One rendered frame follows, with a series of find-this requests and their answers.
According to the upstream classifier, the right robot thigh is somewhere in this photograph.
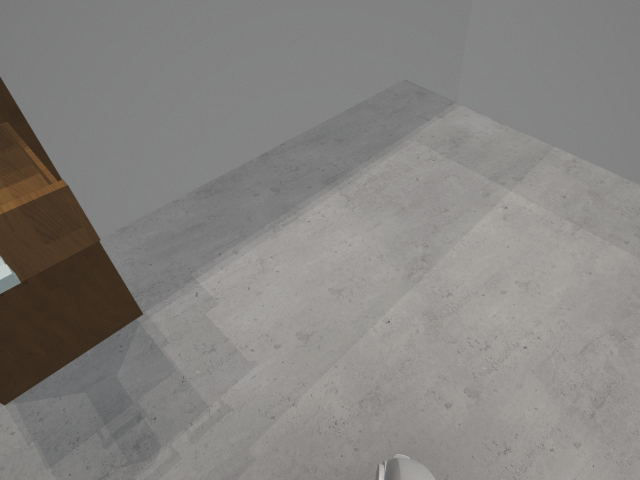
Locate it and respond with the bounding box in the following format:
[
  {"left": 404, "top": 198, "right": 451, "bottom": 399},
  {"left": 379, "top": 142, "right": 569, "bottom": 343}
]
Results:
[{"left": 375, "top": 458, "right": 436, "bottom": 480}]

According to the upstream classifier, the handle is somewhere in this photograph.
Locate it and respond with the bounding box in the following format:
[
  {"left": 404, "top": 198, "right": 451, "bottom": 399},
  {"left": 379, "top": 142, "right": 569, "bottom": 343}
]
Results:
[{"left": 0, "top": 256, "right": 21, "bottom": 294}]

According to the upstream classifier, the cabinet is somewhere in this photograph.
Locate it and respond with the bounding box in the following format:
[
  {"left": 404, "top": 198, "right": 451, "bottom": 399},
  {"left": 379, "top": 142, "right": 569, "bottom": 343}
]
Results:
[{"left": 0, "top": 77, "right": 143, "bottom": 405}]

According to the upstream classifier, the drawer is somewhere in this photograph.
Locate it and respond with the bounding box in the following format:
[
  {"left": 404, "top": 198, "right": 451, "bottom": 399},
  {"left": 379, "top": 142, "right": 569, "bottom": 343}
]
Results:
[{"left": 0, "top": 122, "right": 100, "bottom": 282}]

